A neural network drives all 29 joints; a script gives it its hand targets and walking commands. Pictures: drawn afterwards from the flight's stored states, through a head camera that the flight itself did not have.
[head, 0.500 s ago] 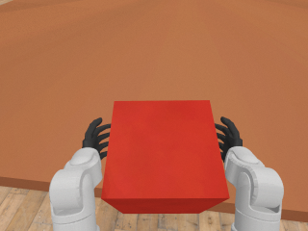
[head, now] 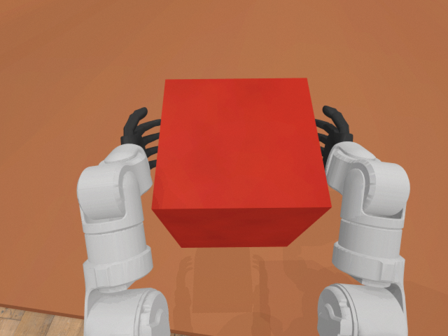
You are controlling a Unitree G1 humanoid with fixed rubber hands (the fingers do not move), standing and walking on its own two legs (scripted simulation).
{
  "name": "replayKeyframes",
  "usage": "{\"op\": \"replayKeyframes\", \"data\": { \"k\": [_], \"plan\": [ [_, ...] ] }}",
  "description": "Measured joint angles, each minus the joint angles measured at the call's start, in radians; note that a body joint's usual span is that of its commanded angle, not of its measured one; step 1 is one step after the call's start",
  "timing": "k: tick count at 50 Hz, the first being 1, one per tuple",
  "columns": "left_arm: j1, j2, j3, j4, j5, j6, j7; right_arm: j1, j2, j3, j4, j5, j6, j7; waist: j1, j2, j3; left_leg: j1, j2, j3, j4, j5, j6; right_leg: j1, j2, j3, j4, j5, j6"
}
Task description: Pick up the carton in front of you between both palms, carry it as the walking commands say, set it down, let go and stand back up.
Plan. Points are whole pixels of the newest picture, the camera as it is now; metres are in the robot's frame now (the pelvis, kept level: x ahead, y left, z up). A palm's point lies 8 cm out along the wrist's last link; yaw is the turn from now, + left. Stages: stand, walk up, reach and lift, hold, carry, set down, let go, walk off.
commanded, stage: carry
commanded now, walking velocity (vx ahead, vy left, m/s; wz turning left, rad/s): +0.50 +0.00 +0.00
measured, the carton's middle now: (235, 175) +0.39 +0.01 +0.07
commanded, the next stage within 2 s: none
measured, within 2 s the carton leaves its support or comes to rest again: neither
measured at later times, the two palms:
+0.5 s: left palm out of the picture +0.75 +0.17 +0.24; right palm out of the picture +0.70 -0.13 +0.23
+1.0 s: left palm out of the picture +1.06 +0.24 +0.33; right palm out of the picture +1.09 -0.06 +0.33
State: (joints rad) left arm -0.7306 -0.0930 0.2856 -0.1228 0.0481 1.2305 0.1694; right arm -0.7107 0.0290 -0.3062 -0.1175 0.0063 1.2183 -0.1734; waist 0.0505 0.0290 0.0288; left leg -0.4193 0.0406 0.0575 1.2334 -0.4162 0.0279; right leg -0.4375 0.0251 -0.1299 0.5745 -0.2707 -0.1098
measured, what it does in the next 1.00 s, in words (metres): climbs: left foot 0.15 m higher, then right foot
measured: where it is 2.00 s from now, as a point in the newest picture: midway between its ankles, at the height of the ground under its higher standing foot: (217, 111)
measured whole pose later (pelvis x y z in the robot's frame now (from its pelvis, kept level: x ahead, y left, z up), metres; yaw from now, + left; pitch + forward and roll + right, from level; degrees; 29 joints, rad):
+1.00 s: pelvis +0.70 +0.06 +0.16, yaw +1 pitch +5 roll +0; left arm -0.87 -0.04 0.34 0.13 0.02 1.33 0.20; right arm -0.88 0.05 -0.42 0.11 -0.09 1.33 -0.17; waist 0.08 -0.01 -0.05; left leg -0.63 0.06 0.02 1.02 -0.32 0.02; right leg -0.33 0.04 -0.17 0.45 -0.23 -0.11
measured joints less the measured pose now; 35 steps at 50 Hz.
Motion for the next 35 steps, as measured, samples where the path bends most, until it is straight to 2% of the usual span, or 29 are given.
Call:
{"op": "replayKeyframes", "data": {
  "k": [1, 3, 5, 8, 10, 11, 13, 14, 15, 16, 18, 20, 21, 23, 24, 25, 28, 32, 35],
  "plan": [
    [0.008, 0.001, -0.008, 0.014, -0.001, -0.005, 0.001, 0.002, 0.004, -0.008, 0.01, -0.008, 0.002, 0.004, 0.016, 0.005, 0.006, -0.072, -0.016, -0.029, 0.144, -0.009, 0.007, 0.02, 0.004, 0.005, -0.006, -0.012, 0.01],
    [0.037, 0.004, -0.019, 0.012, -0.012, -0.001, 0.003, 0.018, 0.027, -0.022, -0.003, -0.029, 0.016, 0.007, 0.043, 0.0, 0.013, -0.222, -0.041, -0.042, 0.359, -0.009, 0.029, 0.071, -0.002, 0.021, -0.051, -0.009, 0.038],
    [0.062, 0.006, -0.012, -0.016, -0.036, -0.005, 0.006, 0.027, 0.052, -0.021, -0.034, -0.049, 0.021, 0.008, 0.056, -0.008, 0.03, -0.371, -0.045, -0.027, 0.49, -0.013, 0.049, 0.129, -0.015, 0.037, -0.095, -0.017, 0.053],
    [0.086, 0.005, -0.01, -0.056, -0.062, -0.023, 0.009, 0.051, 0.073, -0.014, -0.088, -0.06, 0.009, 0.008, 0.062, -0.007, 0.045, -0.578, -0.035, -0.009, 0.622, -0.094, 0.076, 0.234, -0.034, 0.046, -0.146, -0.061, 0.064],
    [0.094, 0.008, -0.008, -0.087, -0.073, -0.025, 0.009, 0.062, 0.081, -0.002, -0.119, -0.062, 0.003, 0.009, 0.059, -0.005, 0.052, -0.68, -0.014, 0.022, 0.586, -0.143, 0.09, 0.327, -0.048, 0.05, -0.202, -0.085, 0.076],
    [0.095, 0.013, -0.004, -0.094, -0.078, -0.024, 0.01, 0.062, 0.085, 0.005, -0.118, -0.063, -0.003, 0.007, 0.054, -0.011, 0.048, -0.705, -0.002, 0.046, 0.495, -0.151, 0.095, 0.374, -0.059, 0.054, -0.245, -0.088, 0.088],
    [0.097, 0.026, 0.004, -0.103, -0.085, -0.014, 0.01, 0.064, 0.087, 0.023, -0.104, -0.062, -0.015, 0.003, 0.02, -0.029, 0.032, -0.68, -0.003, 0.097, 0.235, -0.088, 0.115, 0.453, -0.086, 0.048, -0.314, -0.069, 0.093],
    [0.099, 0.027, 0.009, -0.102, -0.084, -0.01, 0.009, 0.065, 0.083, 0.033, -0.092, -0.056, -0.018, 0.002, -0.007, -0.03, 0.022, -0.634, -0.019, 0.114, 0.114, -0.051, 0.129, 0.468, -0.096, 0.043, -0.297, -0.052, 0.089],
    [0.104, 0.029, 0.017, -0.094, -0.079, -0.007, 0.006, 0.062, 0.082, 0.04, -0.068, -0.056, -0.021, -0.001, -0.043, -0.024, 0.015, -0.574, -0.041, 0.114, 0.014, 0.0, 0.141, 0.452, -0.104, 0.04, -0.21, -0.032, 0.082],
    [0.102, 0.033, 0.023, -0.081, -0.073, -0.006, 0.0, 0.054, 0.079, 0.046, -0.044, -0.055, -0.024, -0.006, -0.077, -0.025, 0.02, -0.539, -0.05, 0.123, 0.009, 0.022, 0.141, 0.389, -0.115, 0.062, -0.013, 0.01, 0.079],
    [0.088, 0.041, 0.024, -0.052, -0.064, -0.013, -0.017, 0.04, 0.066, 0.055, -0.013, -0.049, -0.028, -0.013, -0.127, -0.011, 0.045, -0.472, -0.06, 0.126, 0.0, -0.011, 0.135, 0.186, -0.048, 0.184, 0.548, 0.007, 0.073],
    [0.083, 0.032, 0.025, -0.037, -0.034, -0.01, -0.028, 0.049, 0.053, 0.065, 0.007, -0.028, -0.032, -0.029, -0.169, -0.016, 0.065, -0.371, -0.086, 0.13, -0.087, -0.028, 0.127, 0.015, 0.017, 0.245, 0.95, -0.013, 0.046],
    [0.082, 0.018, 0.031, -0.032, -0.017, -0.009, -0.034, 0.057, 0.043, 0.068, 0.009, -0.015, -0.028, -0.034, -0.183, -0.018, 0.074, -0.313, -0.099, 0.128, -0.153, -0.019, 0.108, -0.055, 0.031, 0.245, 1.051, -0.037, 0.038],
    [0.086, -0.01, 0.051, -0.044, 0.008, -0.006, -0.041, 0.058, 0.032, 0.067, 0.01, 0.013, -0.021, -0.046, -0.196, -0.019, 0.089, -0.193, -0.113, 0.128, -0.299, 0.004, 0.118, -0.185, 0.039, 0.22, 1.114, -0.082, 0.025],
    [0.087, -0.02, 0.06, -0.058, 0.014, -0.008, -0.042, 0.052, 0.028, 0.067, 0.007, 0.027, -0.021, -0.052, -0.198, -0.017, 0.094, -0.133, -0.114, 0.125, -0.372, 0.017, 0.115, -0.24, 0.034, 0.195, 1.088, -0.098, 0.024],
    [0.086, -0.027, 0.065, -0.071, 0.019, -0.01, -0.043, 0.041, 0.022, 0.068, 0.006, 0.035, -0.022, -0.053, -0.197, -0.007, 0.093, -0.077, -0.108, 0.115, -0.446, 0.089, 0.121, -0.286, 0.028, 0.164, 1.032, -0.102, 0.026],
    [0.07, -0.014, 0.057, -0.09, 0.03, -0.012, -0.05, -0.005, 0.008, 0.069, 0.026, 0.048, -0.029, -0.054, -0.198, 0.009, 0.064, 0.06, -0.097, 0.09, -0.604, 0.068, 0.109, -0.374, -0.004, 0.092, 0.76, -0.056, 0.03],
    [0.025, 0.002, 0.04, -0.092, 0.034, 0.011, -0.042, -0.067, -0.014, 0.049, 0.032, 0.054, -0.003, -0.05, -0.195, 0.008, 0.001, 0.218, -0.088, 0.047, -0.761, 0.049, 0.093, -0.335, -0.008, 0.053, 0.253, 0.182, 0.023],
    [-0.009, 0.017, 0.028, -0.052, 0.043, 0.048, -0.024, -0.11, -0.021, 0.03, 0.085, 0.04, 0.026, -0.042, -0.171, -0.008, -0.072, 0.326, -0.084, 0.029, -0.812, 0.003, 0.076, -0.247, 0.008, -0.01, 0.028, 0.303, 0.012]
  ]
}}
